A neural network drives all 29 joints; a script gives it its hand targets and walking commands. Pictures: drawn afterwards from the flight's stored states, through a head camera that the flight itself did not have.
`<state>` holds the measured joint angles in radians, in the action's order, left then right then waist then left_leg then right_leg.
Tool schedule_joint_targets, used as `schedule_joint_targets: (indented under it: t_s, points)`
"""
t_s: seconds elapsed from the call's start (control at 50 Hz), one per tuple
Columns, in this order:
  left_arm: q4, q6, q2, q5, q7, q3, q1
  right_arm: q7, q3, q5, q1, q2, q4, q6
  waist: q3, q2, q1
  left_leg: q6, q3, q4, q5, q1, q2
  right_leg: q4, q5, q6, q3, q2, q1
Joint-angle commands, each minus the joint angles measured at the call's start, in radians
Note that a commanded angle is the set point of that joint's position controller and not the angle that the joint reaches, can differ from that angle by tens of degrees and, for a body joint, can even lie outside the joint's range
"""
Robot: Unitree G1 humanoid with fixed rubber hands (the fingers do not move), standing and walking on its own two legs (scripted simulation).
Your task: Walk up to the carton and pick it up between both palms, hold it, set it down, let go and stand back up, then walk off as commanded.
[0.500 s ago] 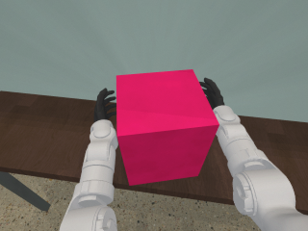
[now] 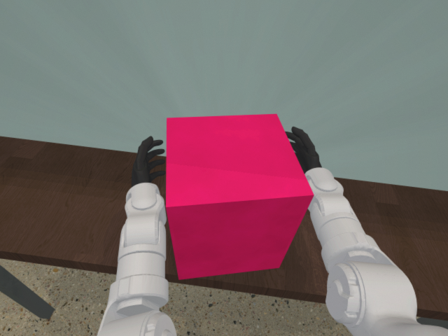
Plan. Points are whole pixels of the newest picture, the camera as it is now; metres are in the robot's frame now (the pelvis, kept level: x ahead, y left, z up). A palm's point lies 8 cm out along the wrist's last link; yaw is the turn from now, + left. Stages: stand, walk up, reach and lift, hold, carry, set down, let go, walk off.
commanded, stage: reach and lift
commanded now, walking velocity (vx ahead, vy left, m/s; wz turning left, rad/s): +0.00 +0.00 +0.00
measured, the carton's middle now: (226, 198) +0.38 +0.05 +0.05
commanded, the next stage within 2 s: none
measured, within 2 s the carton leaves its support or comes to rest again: leaves its support in 0.52 s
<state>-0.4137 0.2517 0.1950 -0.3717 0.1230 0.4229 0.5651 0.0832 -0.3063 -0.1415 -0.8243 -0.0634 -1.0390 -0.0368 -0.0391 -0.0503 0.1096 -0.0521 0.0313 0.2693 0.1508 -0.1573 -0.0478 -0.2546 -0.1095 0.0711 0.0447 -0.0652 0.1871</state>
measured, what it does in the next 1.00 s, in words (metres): stands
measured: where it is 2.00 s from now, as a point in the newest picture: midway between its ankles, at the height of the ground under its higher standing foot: outside the picture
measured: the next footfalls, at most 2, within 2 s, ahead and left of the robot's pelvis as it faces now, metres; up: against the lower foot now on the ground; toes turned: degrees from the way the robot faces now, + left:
none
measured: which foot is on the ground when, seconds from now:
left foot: down 0.00-1.00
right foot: down 0.00-1.00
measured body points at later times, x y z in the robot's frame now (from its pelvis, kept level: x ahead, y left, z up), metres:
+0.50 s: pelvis -0.01 +0.00 +0.00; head +0.00 +0.02 +0.45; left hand +0.35 +0.21 +0.11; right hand +0.43 -0.09 +0.11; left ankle -0.01 +0.15 -0.75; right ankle +0.01 -0.07 -0.75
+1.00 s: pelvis -0.01 +0.02 +0.00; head -0.05 +0.04 +0.45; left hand +0.37 +0.21 +0.16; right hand +0.41 -0.09 +0.16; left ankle -0.01 +0.15 -0.75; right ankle +0.01 -0.07 -0.75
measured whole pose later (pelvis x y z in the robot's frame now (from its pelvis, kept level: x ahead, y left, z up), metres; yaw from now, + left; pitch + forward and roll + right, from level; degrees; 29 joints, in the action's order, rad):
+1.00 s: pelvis -0.01 +0.02 +0.00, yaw +1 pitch -4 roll -1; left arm -0.38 0.49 0.07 -0.28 0.11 0.32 0.64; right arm -0.07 -0.11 0.08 -0.81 -0.08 -0.89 0.15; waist -0.03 -0.05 0.02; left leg -0.02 0.04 0.32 0.17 -0.08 -0.02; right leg -0.25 -0.11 0.04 0.06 -0.04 0.08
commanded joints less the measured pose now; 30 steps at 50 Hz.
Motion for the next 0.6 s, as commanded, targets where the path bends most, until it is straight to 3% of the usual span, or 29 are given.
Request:
schedule_joint_targets:
  t_s: [0.0, 0.16, 0.36, 0.46, 0.58]
  points:
    - [0.027, -0.008, 0.39, 0.039, -0.07, -0.337, 0.406, 0.079, 0.204, 0.014, -0.414, 0.444, 0.112, -0.064, -0.386, 0.048, 0.017, 0.022, -0.114, 0.026, -0.348, 0.015, 0.05, -0.012, 0.172, -0.057, 0.032, 0.034, -0.238]
    - [0.033, -0.006, 0.394, 0.059, -0.067, -0.362, 0.421, 0.064, 0.25, 0.04, -0.432, 0.451, 0.146, -0.062, -0.402, 0.015, 0.023, 0.027, -0.103, 0.035, -0.357, 0.01, 0.046, -0.019, 0.206, -0.059, 0.03, 0.032, -0.25]
    - [0.106, 0.024, 0.412, 0.116, -0.069, -0.468, 0.496, 0.02, 0.364, 0.129, -0.465, 0.486, 0.229, -0.035, -0.477, 0.039, -0.002, 0.023, -0.088, 0.044, -0.331, -0.002, 0.058, -0.035, 0.291, -0.065, 0.01, 0.032, -0.319]
    - [0.127, 0.045, 0.411, 0.161, -0.075, -0.526, 0.572, -0.002, 0.392, 0.169, -0.524, 0.505, 0.303, -0.003, -0.49, 0.042, -0.041, 0.028, -0.071, 0.039, -0.257, -0.005, 0.063, -0.026, 0.232, -0.071, 0.002, 0.037, -0.326]
    - [0.097, 0.093, 0.406, 0.183, -0.094, -0.531, 0.592, -0.018, 0.402, 0.181, -0.553, 0.518, 0.335, 0.048, -0.449, 0.026, -0.059, 0.035, -0.055, 0.02, -0.175, 0.003, 0.063, -0.015, 0.13, -0.076, 0.0, 0.04, -0.308]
